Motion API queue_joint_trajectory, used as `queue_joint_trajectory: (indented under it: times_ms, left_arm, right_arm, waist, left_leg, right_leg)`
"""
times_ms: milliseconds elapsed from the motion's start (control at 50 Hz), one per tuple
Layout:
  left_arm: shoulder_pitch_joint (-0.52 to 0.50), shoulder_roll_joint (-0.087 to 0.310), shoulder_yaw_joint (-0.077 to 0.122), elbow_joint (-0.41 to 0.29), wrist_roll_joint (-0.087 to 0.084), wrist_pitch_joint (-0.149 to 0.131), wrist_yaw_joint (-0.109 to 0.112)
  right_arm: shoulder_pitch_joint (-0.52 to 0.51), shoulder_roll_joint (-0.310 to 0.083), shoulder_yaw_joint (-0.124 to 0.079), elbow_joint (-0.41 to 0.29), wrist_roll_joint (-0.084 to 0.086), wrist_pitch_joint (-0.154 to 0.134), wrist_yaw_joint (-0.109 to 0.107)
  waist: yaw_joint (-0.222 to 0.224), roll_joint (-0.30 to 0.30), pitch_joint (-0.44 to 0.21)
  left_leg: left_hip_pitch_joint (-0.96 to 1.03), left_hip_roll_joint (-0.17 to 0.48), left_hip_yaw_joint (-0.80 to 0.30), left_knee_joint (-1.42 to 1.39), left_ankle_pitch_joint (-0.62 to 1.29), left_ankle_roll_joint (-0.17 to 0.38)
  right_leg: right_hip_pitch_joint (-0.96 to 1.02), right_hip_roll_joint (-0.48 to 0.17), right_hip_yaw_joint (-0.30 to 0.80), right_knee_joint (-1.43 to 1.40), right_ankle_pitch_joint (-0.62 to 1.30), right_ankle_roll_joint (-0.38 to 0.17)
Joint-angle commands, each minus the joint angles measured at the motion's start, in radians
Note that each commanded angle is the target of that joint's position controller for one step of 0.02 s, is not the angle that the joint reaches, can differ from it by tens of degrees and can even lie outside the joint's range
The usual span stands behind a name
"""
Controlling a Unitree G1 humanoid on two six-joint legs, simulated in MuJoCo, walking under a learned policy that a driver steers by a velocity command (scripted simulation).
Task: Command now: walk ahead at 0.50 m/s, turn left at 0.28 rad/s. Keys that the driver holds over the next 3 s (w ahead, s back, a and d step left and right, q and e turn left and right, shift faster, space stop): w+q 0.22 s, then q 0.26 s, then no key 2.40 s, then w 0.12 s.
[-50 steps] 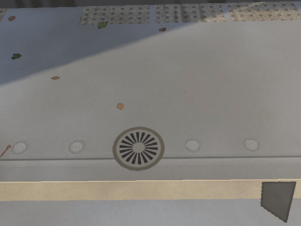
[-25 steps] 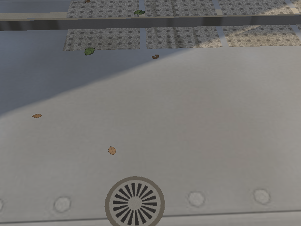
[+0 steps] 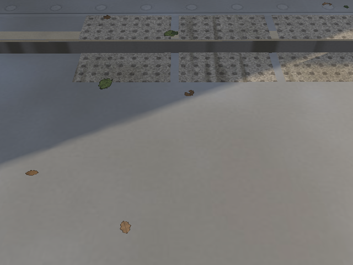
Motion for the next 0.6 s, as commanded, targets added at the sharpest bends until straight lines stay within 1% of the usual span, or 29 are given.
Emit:
queue_joint_trajectory:
  times_ms: [20,40,60,80,100,120,140,160,180,200,220,240,280,300,320,340,360,380,400,420,440,460,480,500,520,540,560,580,600]
  left_arm:
    - [0.262,0.034,0.007,0.077,-0.008,-0.002,0.021]
    - [0.236,-0.036,-0.014,0.076,-0.007,-0.001,0.025]
    - [0.21,-0.062,-0.026,0.065,-0.004,0.001,0.026]
    - [0.184,-0.065,-0.028,0.054,-0.004,-0.006,0.032]
    - [0.196,-0.042,-0.022,0.056,0.004,-0.011,0.036]
    - [0.208,-0.031,-0.021,0.066,0.021,-0.016,0.039]
    - [0.236,-0.026,-0.022,0.076,0.035,-0.021,0.037]
    - [0.245,-0.053,-0.035,0.074,0.043,-0.035,0.044]
    - [0.303,-0.037,-0.038,0.098,0.035,-0.041,0.041]
    - [0.33,-0.016,-0.037,0.119,0.033,-0.041,0.031]
    - [0.366,0.0,-0.04,0.135,0.03,-0.04,0.014]
    - [0.381,0.0,-0.043,0.152,0.026,-0.041,-0.001]
    - [0.395,0.01,-0.048,0.164,0.0,-0.046,-0.005]
    - [0.272,0.177,0.015,0.132,-0.148,-0.018,0.041]
    - [0.321,0.158,0.008,0.136,-0.157,0.002,0.066]
    - [0.363,0.124,0.005,0.148,-0.138,0.018,0.083]
    - [0.389,0.104,0.005,0.144,-0.119,0.033,0.091]
    - [0.376,0.095,0.01,0.135,-0.111,0.045,0.094]
    - [0.351,0.088,0.012,0.121,-0.106,0.051,0.09]
    - [0.316,0.089,0.017,0.11,-0.101,0.045,0.075]
    - [0.301,0.059,0.014,0.086,-0.094,0.029,0.062]
    - [0.444,0.022,-0.015,0.035,-0.091,0.014,0.04]
    - [0.387,0.094,-0.007,-0.01,-0.097,0.0,0.024]
    - [0.352,0.129,-0.006,-0.054,-0.102,-0.002,0.023]
    - [0.332,0.105,-0.015,-0.059,-0.101,0.017,0.039]
    - [0.312,0.128,-0.001,-0.04,-0.084,0.057,0.06]
    - [0.309,0.122,0.008,-0.039,-0.069,0.092,0.075]
    - [0.31,0.124,0.014,-0.041,-0.062,0.109,0.086]
    - [0.277,0.127,0.016,-0.051,-0.057,0.11,0.093]
  right_arm:
    - [-0.103,-0.061,-0.027,-0.114,-0.003,-0.008,-0.024]
    - [-0.103,-0.013,-0.017,-0.113,-0.022,-0.001,-0.028]
    - [-0.096,0.028,-0.011,-0.115,-0.033,0.012,-0.028]
    - [-0.09,0.033,-0.013,-0.118,-0.025,0.018,-0.02]
    - [-0.113,0.037,-0.012,-0.13,-0.02,0.023,-0.011]
    - [-0.109,0.042,-0.005,-0.136,-0.025,0.026,0.004]
    - [-0.131,0.024,-0.007,-0.147,-0.023,0.027,0.013]
    - [-0.172,0.005,-0.01,-0.168,-0.024,0.017,0.018]
    - [-0.227,-0.017,-0.015,-0.187,-0.023,0.015,0.016]
    - [-0.272,-0.024,-0.011,-0.208,-0.016,0.015,0.011]
    - [-0.311,-0.035,-0.012,-0.222,-0.012,0.029,0.005]
    - [-0.339,-0.044,-0.01,-0.239,-0.01,0.041,-0.001]
    - [-0.382,-0.07,-0.01,-0.255,-0.013,0.05,-0.007]
    - [-0.526,-0.134,-0.035,-0.315,0.15,0.052,-0.017]
    - [-0.565,-0.13,-0.03,-0.332,0.147,0.055,-0.008]
    - [-0.582,-0.106,-0.027,-0.34,0.125,0.063,0.007]
    - [-0.564,-0.09,-0.026,-0.34,0.108,0.077,0.022]
    - [-0.515,-0.089,-0.029,-0.32,0.106,0.09,0.031]
    - [-0.39,-0.099,-0.039,-0.283,0.096,0.092,0.031]
    - [-0.211,-0.149,-0.071,-0.222,0.083,0.093,0.012]
    - [-0.094,-0.232,-0.088,-0.183,0.074,0.09,-0.01]
    - [-0.108,-0.3,-0.077,-0.222,0.038,0.075,-0.028]
    - [-0.109,-0.28,-0.074,-0.267,0.048,0.083,-0.039]
    - [-0.191,-0.261,-0.061,-0.308,0.059,0.09,-0.055]
    - [-0.297,-0.253,-0.056,-0.324,0.068,0.1,-0.067]
    - [-0.385,-0.213,-0.04,-0.352,0.066,0.107,-0.076]
    - [-0.418,-0.207,-0.035,-0.352,0.052,0.108,-0.074]
    - [-0.424,-0.225,-0.042,-0.344,0.053,0.105,-0.066]
    - [-0.416,-0.24,-0.049,-0.341,0.046,0.101,-0.069]
  waist:
    - [0.084,-0.021,-0.001]
    - [0.054,-0.021,0.037]
    - [0.022,-0.008,0.059]
    - [0.003,-0.015,0.056]
    - [0.01,-0.023,0.044]
    - [0.008,-0.03,0.046]
    - [0.015,-0.03,0.039]
    - [0.021,-0.014,0.035]
    - [0.042,-0.041,0.038]
    - [0.049,-0.026,0.034]
    - [0.05,-0.059,0.065]
    - [0.046,-0.046,0.099]
    - [0.035,-0.013,0.129]
    - [0.056,-0.032,0.177]
    - [0.077,0.004,0.127]
    - [0.092,-0.005,0.104]
    - [0.098,-0.018,0.075]
    - [0.08,-0.037,0.05]
    - [0.016,-0.028,-0.009]
    - [-0.074,0.022,-0.1]
    - [-0.129,0.187,-0.118]
    - [-0.043,0.274,-0.339]
    - [-0.106,0.214,-0.475]
    - [-0.062,0.084,-0.474]
    - [0.004,-0.013,-0.41]
    - [0.04,-0.083,-0.301]
    - [0.071,-0.065,-0.228]
    - [0.087,-0.031,-0.177]
    - [0.078,0.005,-0.167]
  left_leg:
    - [-0.482,0.109,-0.067,0.251,0.123,0.052]
    - [-0.424,0.136,-0.079,0.215,0.196,0.059]
    - [-0.39,0.144,-0.081,0.159,0.23,0.054]
    - [-0.398,0.139,-0.069,0.093,0.261,0.05]
    - [-0.41,0.14,-0.053,0.018,0.341,0.04]
    - [-0.402,0.146,-0.044,-0.013,0.477,0.039]
    - [-0.411,0.145,-0.024,-0.065,0.553,0.029]
    - [-0.416,0.148,-0.034,-0.212,0.727,0.024]
    - [-0.403,0.14,-0.003,-0.28,0.817,0.012]
    - [-0.343,0.136,0.008,-0.397,0.905,0.007]
    - [-0.296,0.127,0.04,-0.427,0.887,0.005]
    - [-0.3,0.134,0.03,-0.464,0.863,0.004]
    - [-0.346,0.14,0.017,-0.524,0.813,-0.008]
    - [-0.378,0.078,0.013,-0.566,0.827,0.003]
    - [-0.378,0.074,0.03,-0.6,0.87,-0.003]
    - [-0.372,0.073,0.049,-0.632,0.871,-0.005]
    - [-0.341,0.065,0.067,-0.652,0.859,-0.01]
    - [-0.279,0.057,0.084,-0.67,0.814,-0.011]
    - [-0.121,0.037,0.111,-0.696,0.83,0.009]
    - [0.158,-0.001,0.143,-0.728,0.905,0.054]
    - [0.408,0.142,0.011,-0.686,1.407,0.149]
    - [0.735,0.372,-0.27,-0.398,1.774,0.332]
    - [0.726,0.423,-0.344,-0.472,1.666,0.413]
    - [0.639,0.419,-0.339,-0.548,1.186,0.372]
    - [0.454,0.423,-0.405,-0.646,0.786,0.334]
    - [0.179,0.414,-0.394,-0.731,0.698,0.313]
    - [-0.015,0.384,-0.362,-0.749,0.709,0.31]
    - [-0.133,0.306,-0.27,-0.752,0.713,0.282]
    - [-0.177,0.251,-0.209,-0.741,0.75,0.254]
  right_leg:
    - [0.333,-0.35,0.399,-0.366,0.106,-0.246]
    - [0.244,-0.327,0.318,-0.4,0.172,-0.221]
    - [0.179,-0.3,0.252,-0.429,0.207,-0.197]
    - [0.176,-0.274,0.199,-0.448,0.21,-0.183]
    - [0.189,-0.245,0.13,-0.45,0.197,-0.166]
    - [0.159,-0.224,0.075,-0.419,0.239,-0.154]
    - [0.15,-0.219,0.04,-0.402,0.282,-0.155]
    - [0.152,-0.182,-0.006,-0.361,0.262,-0.126]
    - [0.148,-0.179,-0.018,-0.35,0.275,-0.132]
    - [0.114,-0.165,-0.048,-0.334,0.234,-0.129]
    - [0.09,-0.184,-0.036,-0.362,0.22,-0.143]
    - [0.105,-0.205,-0.022,-0.348,0.243,-0.145]
    - [0.204,-0.234,-0.01,-0.303,0.332,-0.122]
    - [0.169,-0.207,-0.048,-0.197,0.287,-0.056]
    - [0.226,-0.218,-0.065,-0.116,0.276,-0.037]
    - [0.258,-0.223,-0.067,-0.049,0.249,-0.027]
    - [0.275,-0.219,-0.069,0.03,0.226,-0.018]
    - [0.261,-0.213,-0.068,0.138,0.212,-0.012]
    - [0.199,-0.198,-0.078,0.31,0.224,-0.005]
    - [0.074,-0.137,-0.111,0.541,0.24,0.025]
    - [-0.231,-0.013,-0.145,0.99,-0.41,0.091]
    - [-0.491,-0.017,0.067,1.237,-0.647,0.113]
    - [-0.54,-0.038,0.171,1.267,-0.585,0.125]
    - [-0.582,-0.08,0.233,1.127,-0.369,0.095]
    - [-0.565,-0.105,0.218,1.03,-0.245,0.111]
    - [-0.441,-0.122,0.199,0.916,-0.148,0.142]
    - [-0.325,-0.128,0.195,0.822,-0.134,0.169]
    - [-0.237,-0.117,0.17,0.67,-0.145,0.174]
    - [-0.18,-0.1,0.153,0.555,-0.133,0.173]
Next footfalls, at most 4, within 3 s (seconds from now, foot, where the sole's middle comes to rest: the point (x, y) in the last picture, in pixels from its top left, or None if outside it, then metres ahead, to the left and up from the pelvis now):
0.42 left None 0.38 0.14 -0.86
0.80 right None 0.44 -0.10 -0.86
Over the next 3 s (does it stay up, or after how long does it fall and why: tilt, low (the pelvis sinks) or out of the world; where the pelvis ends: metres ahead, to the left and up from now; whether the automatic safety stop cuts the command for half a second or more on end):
stays up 0.40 -0.01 -0.09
